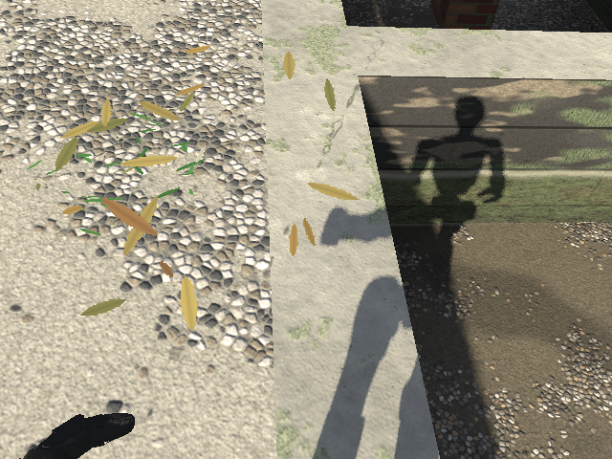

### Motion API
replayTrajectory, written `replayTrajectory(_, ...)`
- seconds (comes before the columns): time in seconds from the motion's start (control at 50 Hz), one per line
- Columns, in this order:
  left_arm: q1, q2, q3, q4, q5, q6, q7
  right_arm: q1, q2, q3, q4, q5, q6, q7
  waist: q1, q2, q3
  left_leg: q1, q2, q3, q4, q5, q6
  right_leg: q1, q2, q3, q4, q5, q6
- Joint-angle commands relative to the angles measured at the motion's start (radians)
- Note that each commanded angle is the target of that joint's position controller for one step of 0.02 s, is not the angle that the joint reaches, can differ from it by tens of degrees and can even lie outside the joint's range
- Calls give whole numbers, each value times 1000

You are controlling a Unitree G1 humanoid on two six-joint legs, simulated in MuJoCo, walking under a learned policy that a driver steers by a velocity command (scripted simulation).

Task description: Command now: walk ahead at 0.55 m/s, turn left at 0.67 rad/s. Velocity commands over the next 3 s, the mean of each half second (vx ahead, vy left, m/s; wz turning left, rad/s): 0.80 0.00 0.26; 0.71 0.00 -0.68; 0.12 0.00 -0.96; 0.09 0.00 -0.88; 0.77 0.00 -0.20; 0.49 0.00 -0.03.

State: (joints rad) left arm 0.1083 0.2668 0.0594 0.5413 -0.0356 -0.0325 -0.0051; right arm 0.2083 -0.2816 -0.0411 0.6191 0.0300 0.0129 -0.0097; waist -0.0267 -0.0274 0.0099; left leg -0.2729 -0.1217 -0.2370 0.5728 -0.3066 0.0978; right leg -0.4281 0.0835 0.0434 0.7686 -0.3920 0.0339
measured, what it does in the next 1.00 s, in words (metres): walks ahead, turning right: right foot, then left foot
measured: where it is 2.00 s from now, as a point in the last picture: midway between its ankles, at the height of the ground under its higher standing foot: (215, 332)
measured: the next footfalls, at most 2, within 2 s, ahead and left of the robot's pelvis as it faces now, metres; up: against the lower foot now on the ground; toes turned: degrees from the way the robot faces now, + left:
right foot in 0.08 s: +0.07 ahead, -0.11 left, +0.00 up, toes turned +5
left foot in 0.50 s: +0.39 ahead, +0.19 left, +0.00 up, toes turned +7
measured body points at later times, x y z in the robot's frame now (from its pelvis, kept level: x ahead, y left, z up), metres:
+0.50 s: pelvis +0.25 +0.07 -0.02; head +0.30 +0.06 +0.42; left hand +0.12 +0.31 -0.13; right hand +0.53 -0.11 -0.10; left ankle +0.35 +0.18 -0.74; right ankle +0.03 -0.11 -0.73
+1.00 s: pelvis +0.62 +0.10 -0.03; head +0.66 +0.09 +0.41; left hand +0.85 +0.32 -0.13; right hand +0.66 -0.18 -0.15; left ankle +0.47 +0.26 -0.60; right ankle +0.73 +0.04 -0.74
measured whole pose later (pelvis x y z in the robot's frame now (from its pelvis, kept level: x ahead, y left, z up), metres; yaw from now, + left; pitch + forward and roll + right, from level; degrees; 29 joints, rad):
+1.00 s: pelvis +0.62 +0.10 -0.03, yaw -16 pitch +0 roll +1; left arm 0.17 0.29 0.06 0.63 0.02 -0.04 -0.03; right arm 0.23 -0.26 -0.02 0.75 0.00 -0.09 -0.02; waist 0.01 -0.02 0.09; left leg -0.30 -0.06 -0.01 1.44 -0.50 -0.05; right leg -0.55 0.13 -0.05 0.67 -0.15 -0.16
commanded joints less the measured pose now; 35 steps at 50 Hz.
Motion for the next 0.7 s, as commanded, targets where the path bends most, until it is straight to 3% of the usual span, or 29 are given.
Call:
replayTrajectory(0.02,-33,63,28,-77,-16,-56,-19,-85,-123,-22,-79,-7,-16,3,32,210,-5,-113,224,-328,-238,-422,165,158,-32,-13,-129,41,-40)
replayTrajectory(0.04,24,49,28,-54,-15,-66,-24,-101,-99,-12,-83,-7,-17,3,65,197,6,-160,203,-300,-218,-433,150,250,-41,-33,-236,120,-57)
replayTrajectory(0.06,157,56,15,14,90,-24,-12,-116,-167,-45,-64,-91,-15,17,98,244,13,-264,122,-231,-202,-460,98,361,-26,-65,-277,40,-78)
replayTrajectory(0.08,262,89,25,36,100,-20,3,-152,-93,-29,-89,-88,-25,21,150,102,37,-392,70,-168,-14,-426,53,489,-123,68,-343,-27,-94)
replayTrajectory(0.1,322,210,47,42,124,-21,9,-187,-16,-9,-138,-59,-41,32,160,-161,17,-560,-54,13,317,-288,-10,540,-354,487,-537,-421,-157)
replayTrajectory(0.12,311,242,68,56,114,-16,-5,-208,-61,-18,-145,-63,-50,35,128,-154,108,-693,-8,23,480,-164,-9,461,-460,753,-610,-504,-218)
replayTrajectory(0.14,270,191,54,50,88,-20,-12,-193,-84,-26,-114,-67,-57,39,82,-49,125,-692,25,-5,561,-52,-16,418,-459,712,-599,-476,-225)
replayTrajectory(0.16,247,155,42,49,72,-30,-17,-178,-91,-27,-87,-73,-62,46,56,12,106,-666,38,-16,590,21,-30,392,-418,600,-567,-367,-207)
replayTrajectory(0.18,230,137,34,51,67,-40,-17,-151,-95,-31,-67,-78,-63,55,35,7,65,-626,45,-10,598,66,-44,381,-375,494,-555,-274,-187)
replayTrajectory(0.22,260,116,22,82,64,-60,-13,-143,-86,-30,-47,-89,-58,71,42,-52,39,-581,43,20,610,138,-67,347,-311,345,-570,-133,-185)
replayTrajectory(0.32,397,102,17,158,69,-75,-18,-291,-55,-7,-59,-77,-54,81,99,-68,79,-587,101,153,414,198,-70,398,-277,143,-611,141,-195)
replayTrajectory(0.36,436,104,14,185,69,-71,-16,-391,-37,9,-81,-76,-57,97,131,-93,94,-503,142,265,256,199,-58,390,-276,93,-648,254,-194)
replayTrajectory(0.42,476,151,22,234,63,-55,-11,-411,-27,18,-84,-70,-59,100,125,-128,112,-315,130,339,94,130,-17,387,-306,40,-647,551,-178)
replayTrajectory(0.44,469,163,19,244,63,-48,-5,-366,-36,13,-72,-66,-60,93,94,-141,90,-227,95,352,44,66,-3,402,-306,24,-584,742,-171)
replayTrajectory(0.46,480,175,17,257,61,-42,-1,-266,-65,-1,-44,-65,-64,79,45,-143,24,-86,48,366,25,39,10,413,-313,19,-460,994,-164)
replayTrajectory(0.48,451,197,21,253,48,-36,2,-44,-99,-19,22,-62,-74,56,-61,-129,-84,169,22,364,-2,104,24,351,-290,-5,-240,1085,-147)
replayTrajectory(0.5,388,213,21,223,45,-43,0,183,-165,-47,78,-77,-82,34,-176,-93,-199,497,137,243,8,21,41,94,-239,-27,52,870,-132)
replayTrajectory(0.52,443,54,-17,167,25,-52,-14,279,-272,-74,82,-102,-88,20,-140,205,-418,800,487,-251,-77,-431,95,-224,-113,-47,445,114,-108)
replayTrajectory(0.54,360,98,-6,151,7,-48,-6,296,-256,-72,87,-84,-81,23,-166,214,-442,691,547,-485,-271,-584,75,-294,-76,23,585,-37,-129)
replayTrajectory(0.56,267,107,1,130,18,-44,-4,203,-209,-61,104,-94,-82,18,-127,149,-215,533,515,-375,-294,-525,58,-381,-115,31,626,47,-143)
replayTrajectory(0.58,255,89,-8,147,29,-46,-14,129,-144,-44,97,-89,-89,20,-88,93,-118,386,489,-244,-301,-341,57,-349,-167,18,575,122,-141)
replayTrajectory(0.62,285,55,-8,172,56,-23,-39,76,-92,-29,116,-81,-101,12,-6,122,-29,191,417,-53,-366,-162,35,-266,-204,17,536,155,-126)
replayTrajectory(0.68,223,23,-7,176,61,21,-59,81,-34,-15,158,-50,-125,13,38,113,79,127,382,145,-441,-9,-6,-335,-232,7,526,193,-110)
replayTrajectory(0.7,181,14,-9,160,60,27,-62,107,-28,-14,171,-50,-133,14,33,124,105,124,384,200,-450,76,-15,-377,-235,-7,541,229,-108)
Over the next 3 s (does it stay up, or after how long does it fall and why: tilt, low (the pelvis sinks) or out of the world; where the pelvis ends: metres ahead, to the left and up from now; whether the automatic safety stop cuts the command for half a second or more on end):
stays up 0.86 -0.05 -0.01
